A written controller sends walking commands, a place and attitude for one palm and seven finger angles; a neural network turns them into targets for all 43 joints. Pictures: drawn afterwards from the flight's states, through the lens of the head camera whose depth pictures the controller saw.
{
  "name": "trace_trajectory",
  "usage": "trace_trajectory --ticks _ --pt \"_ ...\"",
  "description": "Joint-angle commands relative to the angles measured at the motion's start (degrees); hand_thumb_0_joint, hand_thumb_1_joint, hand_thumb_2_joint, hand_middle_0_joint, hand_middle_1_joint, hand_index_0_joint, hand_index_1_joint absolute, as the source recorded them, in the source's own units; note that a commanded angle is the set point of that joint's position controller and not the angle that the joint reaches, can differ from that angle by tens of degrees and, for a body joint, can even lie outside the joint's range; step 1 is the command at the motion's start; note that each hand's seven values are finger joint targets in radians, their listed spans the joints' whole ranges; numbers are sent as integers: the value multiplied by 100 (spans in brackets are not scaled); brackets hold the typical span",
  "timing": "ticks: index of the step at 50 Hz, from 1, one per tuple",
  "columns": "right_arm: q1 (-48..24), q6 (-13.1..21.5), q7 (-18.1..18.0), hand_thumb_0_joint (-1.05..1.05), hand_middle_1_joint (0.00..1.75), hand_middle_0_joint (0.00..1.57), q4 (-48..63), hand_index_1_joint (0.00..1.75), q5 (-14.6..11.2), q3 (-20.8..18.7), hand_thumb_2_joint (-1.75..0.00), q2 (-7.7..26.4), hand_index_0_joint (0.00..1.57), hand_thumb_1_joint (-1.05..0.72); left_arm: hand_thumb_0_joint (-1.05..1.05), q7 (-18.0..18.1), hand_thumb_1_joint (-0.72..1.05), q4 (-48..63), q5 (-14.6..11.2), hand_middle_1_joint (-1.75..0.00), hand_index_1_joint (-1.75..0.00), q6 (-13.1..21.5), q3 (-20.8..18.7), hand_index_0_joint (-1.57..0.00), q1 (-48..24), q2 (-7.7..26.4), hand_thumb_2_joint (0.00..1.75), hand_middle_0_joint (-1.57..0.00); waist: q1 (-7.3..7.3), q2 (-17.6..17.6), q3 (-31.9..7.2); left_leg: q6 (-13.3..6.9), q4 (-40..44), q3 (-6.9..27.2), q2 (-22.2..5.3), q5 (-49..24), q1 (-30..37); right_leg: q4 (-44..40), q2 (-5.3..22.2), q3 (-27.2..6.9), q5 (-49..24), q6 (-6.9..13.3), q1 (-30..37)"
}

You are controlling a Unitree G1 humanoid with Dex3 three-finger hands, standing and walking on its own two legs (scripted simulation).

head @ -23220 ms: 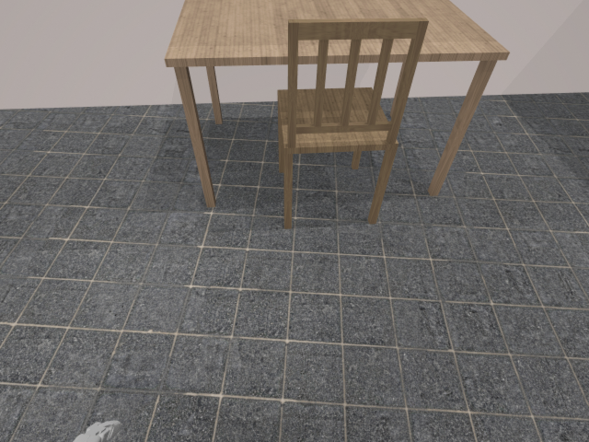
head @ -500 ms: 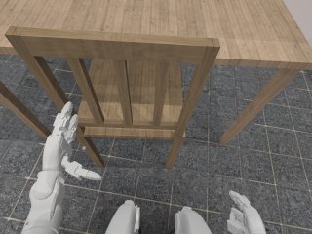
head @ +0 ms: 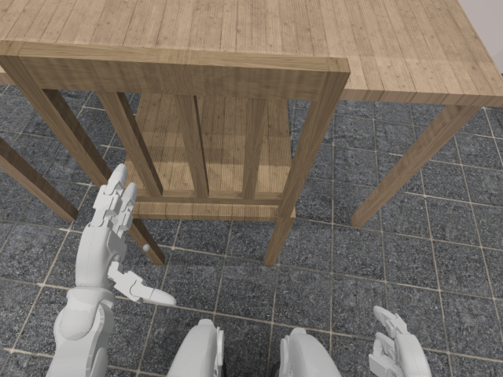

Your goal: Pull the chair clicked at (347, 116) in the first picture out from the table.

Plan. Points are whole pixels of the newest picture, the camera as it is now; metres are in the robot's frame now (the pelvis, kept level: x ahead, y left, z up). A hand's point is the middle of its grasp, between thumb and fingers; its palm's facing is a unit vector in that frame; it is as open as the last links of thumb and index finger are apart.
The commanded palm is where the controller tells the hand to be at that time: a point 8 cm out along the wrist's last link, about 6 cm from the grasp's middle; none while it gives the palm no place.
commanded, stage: aim the fingers beside a spindle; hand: left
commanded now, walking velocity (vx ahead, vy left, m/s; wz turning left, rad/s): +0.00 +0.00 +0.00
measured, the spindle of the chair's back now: (195, 154) +0.47 +0.12 +0.02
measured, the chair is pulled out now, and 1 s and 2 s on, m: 0.00 0.00 0.00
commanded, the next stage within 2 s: push the fingers through the gap in 0.72 s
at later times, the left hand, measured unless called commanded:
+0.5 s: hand (126, 231) +0.33 +0.21 +0.00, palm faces +0.08 -1.00 -0.04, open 17.0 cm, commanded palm +0.29 +0.24 +0.01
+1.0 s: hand (148, 238) +0.31 +0.17 +0.02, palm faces -0.05 -1.00 -0.01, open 17.0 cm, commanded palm +0.31 +0.24 +0.01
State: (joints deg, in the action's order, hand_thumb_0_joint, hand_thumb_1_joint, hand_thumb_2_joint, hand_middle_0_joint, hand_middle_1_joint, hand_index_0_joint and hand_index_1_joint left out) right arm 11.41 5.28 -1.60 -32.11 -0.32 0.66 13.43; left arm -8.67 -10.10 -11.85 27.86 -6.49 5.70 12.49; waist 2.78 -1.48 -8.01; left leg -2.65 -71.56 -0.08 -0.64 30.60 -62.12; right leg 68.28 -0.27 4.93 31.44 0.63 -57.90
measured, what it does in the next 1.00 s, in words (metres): stands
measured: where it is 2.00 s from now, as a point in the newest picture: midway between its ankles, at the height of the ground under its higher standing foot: outside the picture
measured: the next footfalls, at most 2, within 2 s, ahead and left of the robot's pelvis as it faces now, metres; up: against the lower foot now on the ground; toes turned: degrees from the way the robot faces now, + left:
none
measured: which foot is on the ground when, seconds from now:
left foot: down 0.00-1.00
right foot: down 0.00-1.00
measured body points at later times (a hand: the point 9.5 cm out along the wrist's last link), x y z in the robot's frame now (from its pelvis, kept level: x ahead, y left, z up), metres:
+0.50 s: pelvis +0.00 -0.01 +0.00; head +0.11 +0.01 +0.43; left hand +0.32 +0.26 +0.01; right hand +0.16 -0.26 -0.11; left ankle +0.03 +0.09 -0.63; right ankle +0.01 -0.12 -0.63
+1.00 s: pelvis +0.00 +0.00 +0.00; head +0.12 +0.02 +0.43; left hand +0.31 +0.22 +0.02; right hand +0.16 -0.25 -0.10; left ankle +0.03 +0.09 -0.63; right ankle +0.01 -0.12 -0.63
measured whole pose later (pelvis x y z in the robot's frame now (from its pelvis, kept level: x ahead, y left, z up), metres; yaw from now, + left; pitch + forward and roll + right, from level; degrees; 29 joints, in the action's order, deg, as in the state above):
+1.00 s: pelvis +0.00 +0.00 +0.00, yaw +0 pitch +22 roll -4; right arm 10.6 6.4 -2.0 -33.6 -0.1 1.0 13.9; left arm -11.3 -16.3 -12.3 28.7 -7.8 -0.1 13.0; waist 2.8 -1.7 -8.3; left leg -2.9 -72.8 0.2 -0.6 30.9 -64.2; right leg 69.2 -0.2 5.2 31.7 0.4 -59.7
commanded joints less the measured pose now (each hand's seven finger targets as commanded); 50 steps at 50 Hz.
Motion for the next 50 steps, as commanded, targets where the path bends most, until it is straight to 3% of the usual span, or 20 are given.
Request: trace_trajectory --ticks 1,4,7,8,11,13,14,17,20,24,28,31,34,36,39,41,43,45,49,50 --pt "42 176 25 0 30 20 449 30 37 -289 -90 819 20 -90 0 367 -50 248 52 -8 -8 477 -802 -6 -1004 958 30 -6 102 -181 -1679 212 966 471 -80 -1888 1670 -704 -102 -76 -1329 75 444" --pt "11 16 72 0 30 20 494 30 -80 -276 -90 978 20 -90 0 -35 -50 -1550 42 -8 -8 -83 -380 -6 -835 365 30 -6 205 475 -780 133 953 354 41 -588 729 -940 -120 -122 -501 71 204" --pt "14 11 26 0 30 20 748 30 -211 -308 -90 1074 20 -90 0 -552 -50 -1156 -134 -8 -8 -267 -23 -6 -1361 239 30 -6 173 219 -1424 81 987 307 66 -746 992 -996 -59 -206 -705 97 581" --pt "56 41 -6 0 30 20 792 30 -191 -344 -90 1058 20 -90 0 -616 -50 -757 -193 -8 -8 -204 -173 -6 -1524 467 30 -6 131 209 -1772 66 927 306 42 -930 1124 -990 -44 -251 -877 90 731" --pt "52 233 -100 0 30 20 878 30 -98 -359 -90 928 20 -90 0 -432 -50 1545 -261 -8 -8 445 -690 -6 -2154 1346 30 -6 -123 -728 -3244 107 923 335 -36 -2183 2377 -833 -35 -337 -1738 122 1192" --pt "160 351 -117 0 30 20 736 30 -24 -312 -90 824 20 -90 0 -53 -50 2261 -272 -8 -8 775 -1057 -6 -1682 1678 30 -6 -257 -1029 -3396 220 1030 380 -74 -2900 2912 -787 -62 -260 -2015 145 1134" --pt "191 341 -114 0 30 20 650 30 11 -300 -90 825 20 -90 0 143 -50 2106 -239 -8 -8 800 -1390 -6 -1360 1944 30 -6 -279 -899 -3185 238 1040 408 -88 -2943 2714 -751 -90 -232 -2022 144 1110" --pt "45 204 -46 0 30 20 412 30 26 -264 -90 781 20 -90 0 324 -50 328 -65 -8 -8 538 -1207 -6 -1367 1347 30 -6 65 -234 -1870 155 901 357 -49 -1996 1590 -762 -99 -203 -1625 49 800" --pt "64 39 22 0 30 20 419 30 -55 -274 -90 947 20 -90 0 -78 -50 -1563 -64 -8 -8 -28 -802 -6 -847 726 30 -6 170 405 -1057 128 821 223 58 -924 664 -936 -118 -240 -919 30 544" --pt "89 75 -1 0 30 20 763 30 -227 -316 -90 1054 20 -90 0 -902 -50 -1145 -355 -8 -8 -344 -146 -6 -1112 318 30 -6 156 132 -1685 46 867 204 64 -1316 1047 -1033 -47 -322 -1440 84 1007" --pt "142 363 -79 0 30 20 842 30 -109 -380 -90 904 20 -90 0 -623 -50 1945 -459 -8 -8 528 -690 -6 -1562 1332 30 -6 -162 -943 -3256 128 979 331 -75 -2898 2746 -872 -41 -276 -2261 118 1305" --pt "204 449 -78 0 30 20 615 30 9 -318 -90 768 20 -90 0 99 -50 2153 -309 -8 -8 835 -1073 -6 -933 1514 30 -6 -157 -860 -2857 249 1086 425 -119 -3209 2838 -783 -76 -155 -2110 119 934" --pt "103 284 -17 0 30 20 330 30 55 -312 -90 828 20 -90 0 390 -50 328 -31 -8 -8 633 -1340 -6 -1098 1439 30 -6 81 -87 -1626 162 889 394 -61 -1936 1521 -740 -117 -135 -1484 51 569" --pt "38 133 42 0 30 20 347 30 12 -297 -90 903 20 -90 0 183 -50 -1084 30 -8 -8 300 -951 -6 -951 894 30 -6 179 333 -977 161 826 313 35 -935 771 -809 -126 -147 -813 37 300" --pt "-9 62 50 0 30 20 626 30 -156 -306 -90 1058 20 -90 0 -487 -50 -1522 -141 -8 -8 -149 -443 -6 -966 453 30 -6 103 132 -1206 115 950 261 79 -778 883 -949 -100 -206 -725 113 493" --pt "44 106 -2 0 30 20 752 30 -192 -343 -90 1067 20 -90 0 -831 -50 -797 -276 -8 -8 -176 -137 -6 -1401 417 30 -6 149 -70 -1877 78 912 285 33 -1192 1294 -950 -65 -237 -1147 102 738" --pt "49 235 -82 0 30 20 814 30 -151 -385 -90 1027 20 -90 0 -837 -50 695 -317 -8 -8 148 -333 -6 -2141 925 30 -6 60 -620 -2869 99 879 387 -49 -2014 2182 -834 -40 -251 -1619 106 880" --pt "160 365 -126 0 30 20 684 30 -48 -366 -90 974 20 -90 0 -538 -50 1691 -331 -8 -8 535 -705 -6 -2418 1424 30 -6 -39 -1069 -3369 204 887 511 -115 -2675 2905 -722 -65 -212 -1741 126 631" --pt "155 364 -87 0 30 20 291 30 83 -310 -90 887 20 -90 0 173 -50 499 -90 -8 -8 768 -1273 -6 -2086 1554 30 -6 36 -447 -2343 237 771 594 -128 -2461 2081 -492 -108 -75 -1489 102 179" --pt "98 307 -40 0 30 20 259 30 88 -281 -90 858 20 -90 0 226 -50 -122 13 -8 -8 678 -1040 -6 -2117 1198 30 -6 130 -362 -1984 216 725 550 -82 -2041 1685 -457 -101 -56 -1279 82 42"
